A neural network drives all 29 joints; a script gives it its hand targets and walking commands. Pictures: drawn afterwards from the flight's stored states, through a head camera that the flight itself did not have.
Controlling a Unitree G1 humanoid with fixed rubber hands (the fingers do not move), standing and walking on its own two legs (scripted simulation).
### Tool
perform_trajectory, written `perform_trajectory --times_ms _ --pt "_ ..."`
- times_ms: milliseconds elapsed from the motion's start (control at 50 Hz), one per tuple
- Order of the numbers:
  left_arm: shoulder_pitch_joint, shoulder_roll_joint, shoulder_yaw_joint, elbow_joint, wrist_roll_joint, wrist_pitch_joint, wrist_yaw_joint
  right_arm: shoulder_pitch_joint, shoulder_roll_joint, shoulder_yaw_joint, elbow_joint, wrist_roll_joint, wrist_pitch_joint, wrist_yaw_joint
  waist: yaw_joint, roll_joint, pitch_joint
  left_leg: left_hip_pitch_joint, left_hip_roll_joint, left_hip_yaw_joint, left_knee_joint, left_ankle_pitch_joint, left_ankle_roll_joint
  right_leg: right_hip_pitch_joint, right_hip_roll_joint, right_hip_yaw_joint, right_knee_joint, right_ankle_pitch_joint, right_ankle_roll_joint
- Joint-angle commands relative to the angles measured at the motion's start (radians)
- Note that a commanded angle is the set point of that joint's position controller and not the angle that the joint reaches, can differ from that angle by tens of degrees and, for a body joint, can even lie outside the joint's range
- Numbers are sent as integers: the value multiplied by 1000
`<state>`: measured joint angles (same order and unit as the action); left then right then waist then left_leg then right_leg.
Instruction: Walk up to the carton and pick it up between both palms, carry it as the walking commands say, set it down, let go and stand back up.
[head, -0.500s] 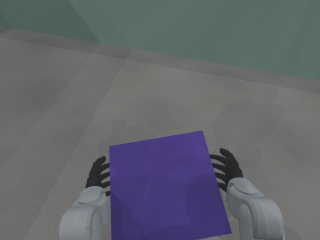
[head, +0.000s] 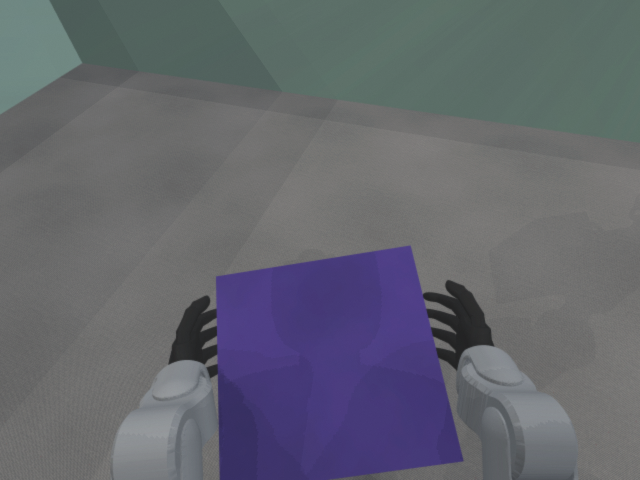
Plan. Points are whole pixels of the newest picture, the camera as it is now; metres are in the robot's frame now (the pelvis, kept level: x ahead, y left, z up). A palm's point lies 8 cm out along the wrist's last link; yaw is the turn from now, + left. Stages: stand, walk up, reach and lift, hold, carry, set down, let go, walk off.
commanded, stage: carry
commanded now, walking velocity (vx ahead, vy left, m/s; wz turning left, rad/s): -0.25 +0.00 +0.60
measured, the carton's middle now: (334, 370) +0.27 -0.02 +0.00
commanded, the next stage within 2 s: none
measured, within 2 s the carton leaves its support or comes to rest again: neither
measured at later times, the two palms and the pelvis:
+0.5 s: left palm out of the picture +0.02 +0.23 +0.07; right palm out of the picture +0.14 -0.04 +0.05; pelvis -0.16 +0.00 -0.03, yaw +20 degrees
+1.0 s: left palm out of the picture -0.18 +0.21 +0.06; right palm out of the picture -0.02 -0.03 +0.07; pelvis -0.29 -0.04 -0.01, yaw +29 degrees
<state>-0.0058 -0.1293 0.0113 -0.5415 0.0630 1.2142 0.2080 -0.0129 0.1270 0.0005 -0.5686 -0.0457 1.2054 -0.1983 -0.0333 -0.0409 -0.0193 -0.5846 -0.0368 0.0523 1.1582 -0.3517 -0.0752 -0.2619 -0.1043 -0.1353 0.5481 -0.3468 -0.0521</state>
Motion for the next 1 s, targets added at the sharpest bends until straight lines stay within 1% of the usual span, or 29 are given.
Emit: perform_trajectory --times_ms 0,100,120,160,180,200,220,240,280,320,340,400,440,460,480,500,520,540,580,620,760,780,800,820,840,880,900,940,980 --pt "-336 -849 -560 -76 -331 -42 -201 -377 880 623 -75 317 -2 167 51 -166 -258 -7 -32 150 -346 -63 2 301 -202 86 101 1120 -44" --pt "-319 -832 -537 -87 -295 -39 -195 -331 929 625 11 326 33 195 27 -177 -350 243 -13 116 -734 258 29 255 -232 12 231 1095 39" --pt "-303 -838 -541 -73 -293 -44 -195 -343 924 634 2 342 27 202 23 -166 -376 388 94 13 -754 424 53 98 -217 11 271 863 80" --pt "-346 -858 -549 -90 -283 -49 -202 -360 917 616 16 327 17 214 39 248 -357 662 434 -398 -591 1386 194 -332 -55 -21 448 -304 161" --pt "-413 -902 -575 -112 -306 -63 -208 -417 966 622 -30 344 -5 227 18 224 -338 595 397 -351 -586 1458 238 -318 -29 57 522 -341 149" --pt "-459 -944 -618 -157 -352 -72 -210 -379 994 601 -12 341 -16 227 13 303 -332 546 373 -327 -598 1319 248 -327 -39 74 534 -300 144" --pt "-474 -978 -622 -129 -360 -77 -220 -462 1010 620 -74 349 -33 229 25 212 -342 488 336 -277 -624 1062 235 -301 -25 79 545 -250 146" --pt "-540 -992 -665 -192 -399 -90 -227 -449 1019 603 -72 350 -52 236 28 295 -312 450 300 -237 -634 974 233 -318 -15 73 569 -209 139" --pt "-602 -1023 -717 -223 -428 -100 -229 -385 1054 568 -15 317 -61 244 36 273 -362 366 241 -199 -688 626 191 -256 -24 94 616 -145 134" --pt "-621 -1014 -740 -245 -458 -125 -234 -341 1048 560 -22 294 -86 234 34 143 -397 420 221 -231 -681 628 177 -281 5 106 570 -120 136" --pt "-547 -1026 -738 -217 -458 -123 -243 -379 1025 572 -90 299 -99 227 29 205 -421 409 224 -239 -705 539 185 -240 7 105 534 -100 133" --pt "-434 -976 -692 -113 -435 -97 -253 -355 942 575 -102 252 -85 198 25 150 -408 369 254 -338 -760 482 219 -155 48 87 359 -152 131" --pt "-443 -947 -690 -118 -445 -81 -261 -270 919 555 -38 221 -66 184 23 183 -385 341 236 -390 -794 463 188 -84 83 83 230 -174 123" --pt "-385 -930 -655 -65 -418 -68 -260 -272 913 566 -22 228 -46 185 37 105 -375 311 204 -381 -819 285 157 -8 112 63 58 -112 113" --pt "-414 -920 -651 -103 -424 -65 -268 -312 919 582 -44 246 -49 188 48 114 -402 280 161 -346 -763 136 125 88 59 103 -125 -38 108" --pt "-390 -879 -612 -74 -389 -58 -260 -292 894 575 -13 245 -36 188 48 -89 -326 116 8 -186 -550 -3 61 93 -174 422 -279 -31 40" --pt "-383 -884 -594 -80 -371 -63 -260 -357 918 614 -45 274 -37 195 48 -322 -278 9 -113 -8 -178 -211 11 28 -434 606 -334 248 -108" --pt "-401 -921 -609 -55 -367 -61 -264 -464 942 632 -87 294 -40 201 58 -229 -200 -28 -4 -45 16 -193 5 -73 -451 480 -299 280 -163" --pt "-491 -942 -598 -96 -374 -70 -267 -532 985 619 -82 303 -46 198 46 -21 -152 27 -39 -74 142 -61 30 -117 -274 265 -264 233 -80" --pt "-500 -930 -555 -100 -353 -84 -261 -588 1004 657 -108 349 -54 198 32 -92 -195 -12 -14 -52 69 9 24 11 -182 145 -165 428 -25" --pt "-259 -796 -488 2 -259 -49 -206 -402 886 637 2 329 5 181 59 -264 -313 155 -51 85 -498 -125 7 230 -185 206 -90 620 -36" --pt "-287 -763 -492 -14 -262 -45 -208 -389 877 617 42 322 11 186 52 -272 -291 210 -57 84 -557 -116 5 149 -183 224 -109 478 -32" --pt "-352 -793 -517 -42 -278 -47 -203 -414 900 610 23 326 5 182 42 -178 -288 273 -44 69 -714 23 9 149 -181 223 -90 508 -13" --pt "-327 -770 -508 -21 -264 -33 -203 -394 887 608 42 316 21 184 37 -185 -306 363 5 33 -844 107 25 133 -183 214 -48 476 26" --pt "-318 -782 -510 5 -266 -28 -204 -400 891 592 58 308 18 183 39 -65 -312 454 59 -33 -846 159 43 26 -165 205 -52 351 48" --pt "-362 -798 -543 -9 -286 -16 -211 -413 863 557 43 301 9 193 41 203 -295 598 337 -301 -805 589 105 -221 -63 104 86 2 115" --pt "-461 -828 -567 -31 -301 -19 -211 -441 900 555 58 301 13 203 46 193 -230 527 354 -305 -790 662 111 -269 -18 80 142 -99 127" --pt "-595 -907 -634 -124 -354 -36 -219 -491 969 558 15 317 -15 215 29 269 -193 390 289 -178 -804 535 169 -232 -5 54 260 -42 119" --pt "-674 -948 -659 -137 -385 -43 -230 -550 1006 551 0 324 -32 224 32 222 -209 328 253 -150 -877 131 159 -227 8 108 311 -7 102"
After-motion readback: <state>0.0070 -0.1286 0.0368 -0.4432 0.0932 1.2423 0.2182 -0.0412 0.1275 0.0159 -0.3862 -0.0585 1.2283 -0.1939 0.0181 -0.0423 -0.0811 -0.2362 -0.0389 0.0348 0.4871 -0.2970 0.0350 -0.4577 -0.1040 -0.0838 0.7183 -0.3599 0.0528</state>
